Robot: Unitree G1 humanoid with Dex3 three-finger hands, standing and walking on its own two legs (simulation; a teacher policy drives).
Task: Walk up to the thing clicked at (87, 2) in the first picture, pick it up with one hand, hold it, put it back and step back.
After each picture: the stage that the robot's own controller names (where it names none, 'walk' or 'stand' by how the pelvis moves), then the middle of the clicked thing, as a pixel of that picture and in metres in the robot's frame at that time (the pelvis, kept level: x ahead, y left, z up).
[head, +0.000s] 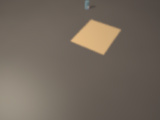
stand; (87, 4) +2.23 -0.14 -0.72
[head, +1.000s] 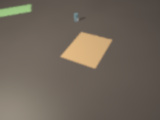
walk; (76, 17) +2.09 +0.15 -0.70
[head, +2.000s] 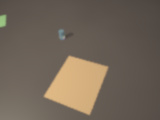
walk; (61, 34) +1.50 +0.28 -0.72
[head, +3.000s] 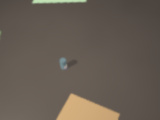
walk; (63, 63) +1.02 +0.24 -0.72
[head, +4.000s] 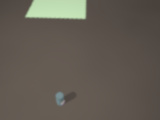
walk; (60, 98) +0.66 +0.20 -0.70
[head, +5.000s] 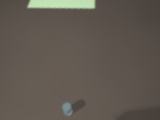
walk; (67, 109) +0.46 +0.14 -0.68
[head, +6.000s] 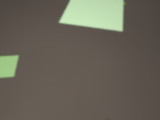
stand; out of the picture +0.42 -0.10 -0.72
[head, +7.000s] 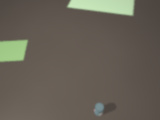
stand; (98, 109) +0.48 -0.09 -0.71
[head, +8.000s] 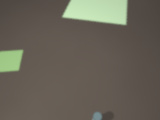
walk; (96, 118) +0.46 -0.10 -0.72
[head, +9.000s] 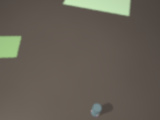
walk; (96, 110) +0.45 -0.13 -0.69
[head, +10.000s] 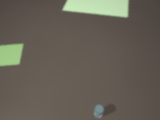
walk; (98, 111) +0.47 -0.10 -0.69
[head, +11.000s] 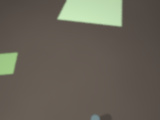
walk; out of the picture +0.44 -0.11 -0.70
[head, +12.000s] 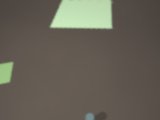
walk; out of the picture +0.50 -0.01 -0.70
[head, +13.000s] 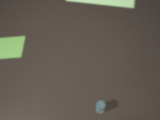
stand; (100, 107) +0.45 -0.09 -0.68
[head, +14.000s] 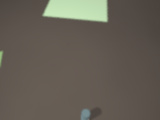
walk; (85, 115) +0.47 -0.05 -0.70
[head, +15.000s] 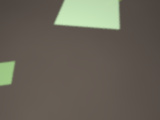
stand; out of the picture +0.37 -0.09 -0.72
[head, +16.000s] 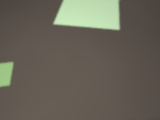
stand; out of the picture +0.34 -0.10 -0.73
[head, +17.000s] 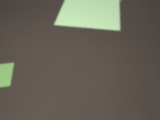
stand; out of the picture +0.34 -0.09 -0.73
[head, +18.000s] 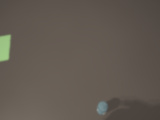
go down; (102, 108) +0.38 -0.08 -0.63
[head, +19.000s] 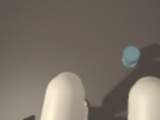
go down; (130, 57) +0.45 -0.12 -0.28
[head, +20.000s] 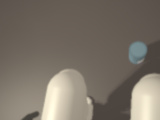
close in; (137, 53) +0.45 -0.12 -0.26
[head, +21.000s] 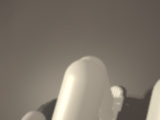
close in; out of the picture +0.45 -0.15 -0.23
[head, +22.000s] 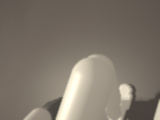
close; out of the picture +0.45 -0.16 -0.23
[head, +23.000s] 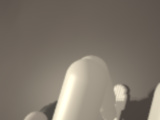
lift; out of the picture +0.45 -0.16 -0.23
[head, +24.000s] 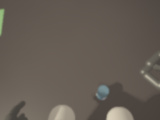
go down; (102, 92) +0.41 -0.09 -0.50
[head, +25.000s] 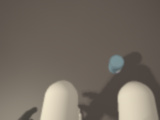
go down; (115, 64) +0.44 -0.10 -0.35
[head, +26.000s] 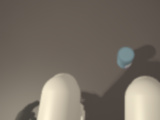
go down; (124, 58) +0.45 -0.11 -0.27
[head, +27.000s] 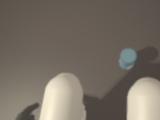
go down; (127, 59) +0.45 -0.11 -0.27
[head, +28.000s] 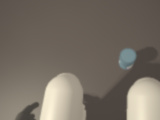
go down; (126, 59) +0.45 -0.11 -0.28
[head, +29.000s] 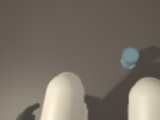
go down; (129, 58) +0.45 -0.11 -0.27
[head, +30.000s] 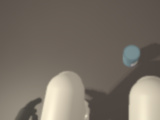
go down; (130, 56) +0.45 -0.11 -0.27
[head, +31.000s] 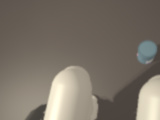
go down; (146, 53) +0.45 -0.13 -0.25
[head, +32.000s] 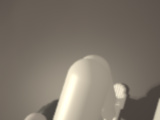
go down; out of the picture +0.45 -0.16 -0.24
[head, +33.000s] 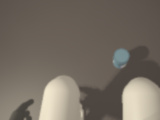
go down; (120, 59) +0.45 -0.10 -0.31
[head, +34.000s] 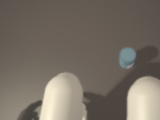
go down; (127, 58) +0.45 -0.11 -0.27
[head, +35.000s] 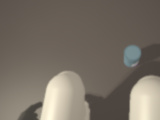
go down; (131, 56) +0.45 -0.11 -0.27
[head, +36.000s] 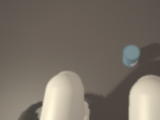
go down; (130, 56) +0.45 -0.11 -0.26
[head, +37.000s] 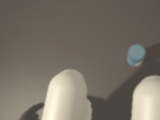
close in; (135, 56) +0.45 -0.12 -0.26
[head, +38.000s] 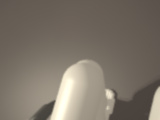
go down; out of the picture +0.45 -0.15 -0.24
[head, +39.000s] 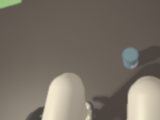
go down; (130, 58) +0.46 -0.11 -0.28
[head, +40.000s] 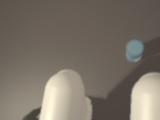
go down; (134, 51) +0.45 -0.12 -0.26
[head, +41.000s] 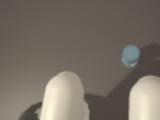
go down; (130, 56) +0.45 -0.11 -0.27
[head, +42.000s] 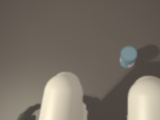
go down; (127, 57) +0.45 -0.11 -0.26
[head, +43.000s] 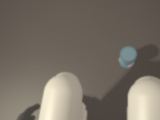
go down; (127, 57) +0.45 -0.11 -0.27
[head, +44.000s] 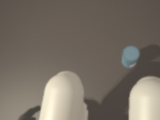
close in; (129, 57) +0.45 -0.11 -0.26
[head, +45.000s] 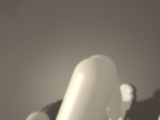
go down; out of the picture +0.45 -0.16 -0.25
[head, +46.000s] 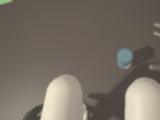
go down; (124, 59) +0.46 -0.11 -0.30
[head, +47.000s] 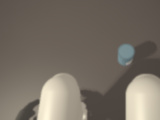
close in; (125, 55) +0.45 -0.11 -0.27
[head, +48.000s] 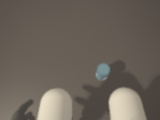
walk; (102, 72) +0.45 -0.09 -0.38
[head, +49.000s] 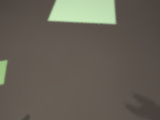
stand; out of the picture +0.36 -0.06 -0.66
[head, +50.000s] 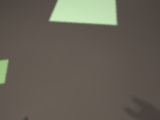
stand; out of the picture +0.37 -0.06 -0.66
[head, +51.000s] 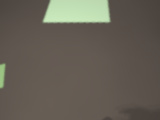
stand; out of the picture +0.38 -0.06 -0.69
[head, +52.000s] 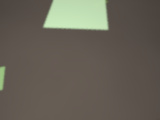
stand; out of the picture +0.39 -0.07 -0.72
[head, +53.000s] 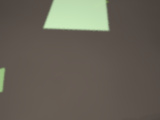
stand; out of the picture +0.37 -0.08 -0.73
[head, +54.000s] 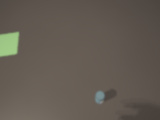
walk; (99, 97) +0.48 -0.08 -0.70
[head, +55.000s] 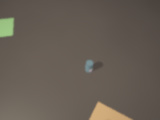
walk; (89, 66) +0.82 -0.12 -0.70
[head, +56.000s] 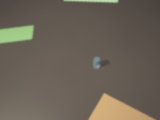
stand; (96, 62) +1.03 -0.08 -0.71
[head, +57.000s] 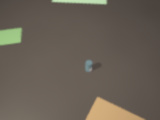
stand; (88, 66) +0.99 -0.09 -0.73
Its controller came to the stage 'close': yes
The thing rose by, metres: 0.00
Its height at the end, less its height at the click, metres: +0.00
